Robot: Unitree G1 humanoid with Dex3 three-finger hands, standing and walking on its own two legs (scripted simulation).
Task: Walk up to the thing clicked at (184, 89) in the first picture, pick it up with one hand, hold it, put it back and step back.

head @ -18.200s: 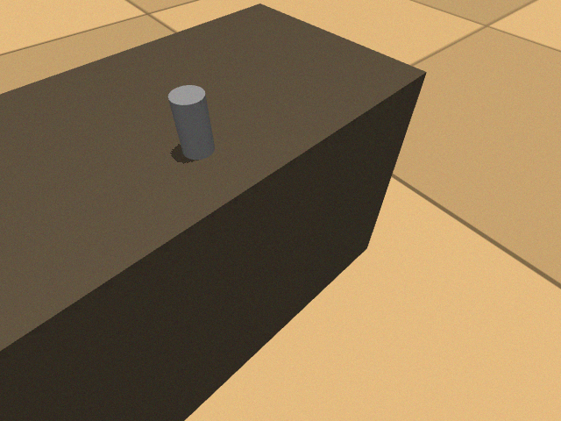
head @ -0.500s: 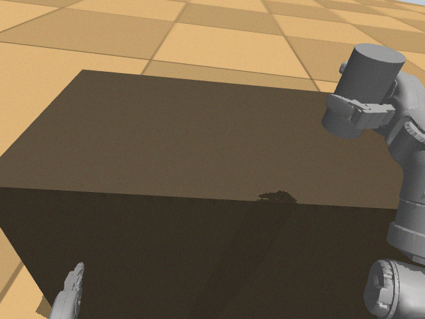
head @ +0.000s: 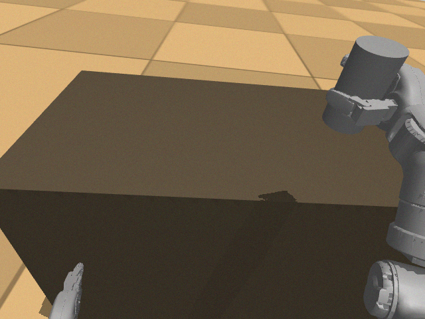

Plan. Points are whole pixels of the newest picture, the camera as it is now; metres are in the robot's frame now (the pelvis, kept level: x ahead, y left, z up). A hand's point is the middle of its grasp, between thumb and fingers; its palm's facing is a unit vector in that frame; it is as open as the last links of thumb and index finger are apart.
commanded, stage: hold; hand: right
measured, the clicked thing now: (359, 88) +0.34 -0.18 +0.33
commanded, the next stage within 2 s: crouch in 0.74 s
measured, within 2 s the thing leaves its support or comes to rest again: neither
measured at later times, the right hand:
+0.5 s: hand (348, 94) +0.34 -0.17 +0.32, palm faces +0.12 +0.99 -0.02, open 9.2 cm
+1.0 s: hand (342, 97) +0.34 -0.17 +0.31, palm faces +0.11 +0.99 +0.00, open 9.2 cm
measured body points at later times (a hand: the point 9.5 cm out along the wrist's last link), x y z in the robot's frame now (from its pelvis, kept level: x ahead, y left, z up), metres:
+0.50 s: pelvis +0.00 +0.00 +0.00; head -0.06 +0.04 +0.45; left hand +0.18 +0.26 -0.07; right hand +0.32 -0.22 +0.32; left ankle +0.01 +0.14 -0.73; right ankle +0.02 -0.13 -0.73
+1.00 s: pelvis -0.01 +0.00 +0.00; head -0.07 +0.04 +0.45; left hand +0.17 +0.26 -0.06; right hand +0.33 -0.22 +0.31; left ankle +0.01 +0.14 -0.73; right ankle +0.02 -0.13 -0.73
